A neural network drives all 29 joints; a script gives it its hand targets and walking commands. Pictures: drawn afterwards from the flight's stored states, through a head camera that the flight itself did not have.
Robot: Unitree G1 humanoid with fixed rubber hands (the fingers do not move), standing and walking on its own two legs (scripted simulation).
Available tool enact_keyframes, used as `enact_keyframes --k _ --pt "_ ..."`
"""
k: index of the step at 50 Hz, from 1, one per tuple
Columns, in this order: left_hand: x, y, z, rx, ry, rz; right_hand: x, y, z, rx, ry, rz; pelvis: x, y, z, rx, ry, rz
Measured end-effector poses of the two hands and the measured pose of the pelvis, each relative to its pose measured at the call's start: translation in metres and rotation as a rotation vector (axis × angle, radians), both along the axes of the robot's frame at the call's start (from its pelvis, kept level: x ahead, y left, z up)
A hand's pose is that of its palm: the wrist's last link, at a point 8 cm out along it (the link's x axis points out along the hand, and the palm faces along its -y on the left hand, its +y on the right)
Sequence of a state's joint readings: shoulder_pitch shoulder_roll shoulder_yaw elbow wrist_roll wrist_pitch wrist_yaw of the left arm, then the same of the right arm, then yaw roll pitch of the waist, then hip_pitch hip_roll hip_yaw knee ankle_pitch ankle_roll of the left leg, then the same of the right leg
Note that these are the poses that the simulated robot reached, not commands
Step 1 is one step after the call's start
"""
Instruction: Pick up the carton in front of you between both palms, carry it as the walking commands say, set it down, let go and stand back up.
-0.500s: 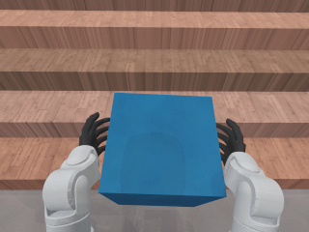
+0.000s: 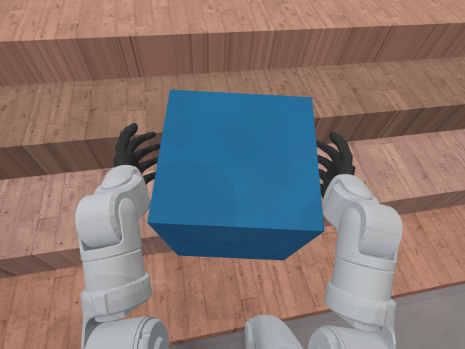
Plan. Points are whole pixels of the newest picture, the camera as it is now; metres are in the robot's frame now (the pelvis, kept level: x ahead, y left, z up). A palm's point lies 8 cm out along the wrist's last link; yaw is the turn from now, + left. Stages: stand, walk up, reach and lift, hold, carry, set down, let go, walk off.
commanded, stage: carry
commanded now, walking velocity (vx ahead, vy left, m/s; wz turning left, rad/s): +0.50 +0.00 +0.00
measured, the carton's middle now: (235, 187) +0.38 -0.02 +0.04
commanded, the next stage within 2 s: none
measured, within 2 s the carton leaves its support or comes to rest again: neither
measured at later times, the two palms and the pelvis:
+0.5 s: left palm out of the picture +0.65 +0.13 +0.26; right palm out of the picture +0.70 -0.17 +0.25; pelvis +0.34 -0.08 +0.15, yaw +3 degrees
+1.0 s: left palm out of the picture +1.02 +0.07 +0.47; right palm out of the picture +0.98 -0.24 +0.48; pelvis +0.64 -0.04 +0.32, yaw +0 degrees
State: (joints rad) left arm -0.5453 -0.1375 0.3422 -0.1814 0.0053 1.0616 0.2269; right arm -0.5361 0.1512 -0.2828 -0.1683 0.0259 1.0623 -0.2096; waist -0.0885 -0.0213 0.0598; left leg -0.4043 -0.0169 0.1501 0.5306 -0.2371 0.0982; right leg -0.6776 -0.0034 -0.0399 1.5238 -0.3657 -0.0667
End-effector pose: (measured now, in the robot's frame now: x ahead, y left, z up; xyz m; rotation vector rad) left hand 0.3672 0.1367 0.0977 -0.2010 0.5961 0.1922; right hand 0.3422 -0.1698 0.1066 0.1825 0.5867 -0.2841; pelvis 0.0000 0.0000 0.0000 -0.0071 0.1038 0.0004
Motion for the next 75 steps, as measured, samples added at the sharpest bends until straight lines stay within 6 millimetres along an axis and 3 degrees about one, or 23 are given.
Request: enact_keyframes --k 8,13,17,21,25,29,32,38,42,46,51,55,58,61,64,67,71,75 --pt "0.096 -0.01 0.02 -0.004 -0.1 0.017 0.101 -0.011 0.026 -0.023 -0.101 0.014 0.108 -0.018 0.008 -0.012 -0.005 0.024" --pt "0.173 -0.016 0.029 0.012 -0.08 0.048 0.19 -0.017 0.034 -0.047 -0.08 0.07 0.193 -0.04 0.018 -0.041 0.001 0.026" --pt "0.212 -0.013 0.051 0.01 -0.021 0.104 0.266 -0.007 0.046 -0.064 -0.014 0.163 0.248 -0.062 0.052 -0.06 -0.028 0.023" --pt "0.238 -0.003 0.095 0.017 0.018 0.182 0.309 0.0 0.084 -0.033 0.025 0.166 0.293 -0.07 0.105 -0.056 -0.043 0.029" --pt "0.285 -0.005 0.158 0.019 -0.032 0.187 0.355 -0.002 0.143 -0.034 -0.022 0.165 0.342 -0.075 0.149 -0.009 -0.051 0.047" --pt "0.345 -0.014 0.224 0.092 -0.126 0.147 0.408 -0.013 0.196 -0.031 -0.118 0.147 0.393 -0.069 0.169 0.033 -0.051 0.035" --pt "0.39 -0.023 0.259 0.145 -0.161 0.101 0.445 -0.022 0.223 -0.013 -0.151 0.118 0.434 -0.061 0.178 0.062 -0.063 0.022" --pt "0.492 -0.044 0.285 0.127 -0.103 0.008 0.519 -0.043 0.253 0.022 -0.085 0.059 0.518 -0.045 0.204 0.103 -0.027 0.007" --pt "0.559 -0.062 0.293 0.116 -0.021 -0.056 0.547 -0.064 0.279 0.006 -0.023 -0.039 0.56 -0.036 0.242 0.107 -0.049 0.0" --pt "0.601 -0.076 0.324 0.063 0.001 -0.059 0.578 -0.077 0.319 0.003 -0.012 -0.086 0.6 -0.038 0.287 0.086 -0.069 0.003" --pt "0.661 -0.069 0.384 0.057 -0.09 -0.022 0.654 -0.071 0.388 -0.024 -0.111 -0.036 0.657 -0.047 0.324 0.028 -0.064 -0.007" --pt "0.714 -0.062 0.411 0.038 -0.116 0.005 0.72 -0.064 0.427 -0.069 -0.142 0.021 0.714 -0.068 0.338 -0.008 -0.053 0.011" --pt "0.756 -0.061 0.417 0.01 -0.088 0.024 0.773 -0.062 0.436 -0.073 -0.119 0.06 0.76 -0.083 0.347 -0.046 -0.042 0.013" --pt "0.793 -0.062 0.418 -0.014 -0.034 0.049 0.83 -0.058 0.431 -0.05 -0.068 0.104 0.807 -0.102 0.36 -0.065 -0.026 0.02" --pt "0.815 -0.053 0.424 0.016 0.019 0.14 0.884 -0.052 0.424 -0.035 -0.004 0.152 0.846 -0.12 0.383 -0.075 -0.048 0.012" --pt "0.835 -0.049 0.441 0.051 0.053 0.181 0.917 -0.05 0.429 -0.013 0.037 0.157 0.873 -0.124 0.414 -0.085 -0.059 0.015" --pt "0.877 -0.052 0.482 0.023 0.019 0.183 0.951 -0.053 0.466 0.0 0.017 0.15 0.916 -0.13 0.458 -0.059 -0.058 0.036" --pt "0.931 -0.061 0.535 0.045 -0.069 0.15 0.995 -0.062 0.515 -0.012 -0.065 0.141 0.963 -0.126 0.486 -0.019 -0.048 0.044"
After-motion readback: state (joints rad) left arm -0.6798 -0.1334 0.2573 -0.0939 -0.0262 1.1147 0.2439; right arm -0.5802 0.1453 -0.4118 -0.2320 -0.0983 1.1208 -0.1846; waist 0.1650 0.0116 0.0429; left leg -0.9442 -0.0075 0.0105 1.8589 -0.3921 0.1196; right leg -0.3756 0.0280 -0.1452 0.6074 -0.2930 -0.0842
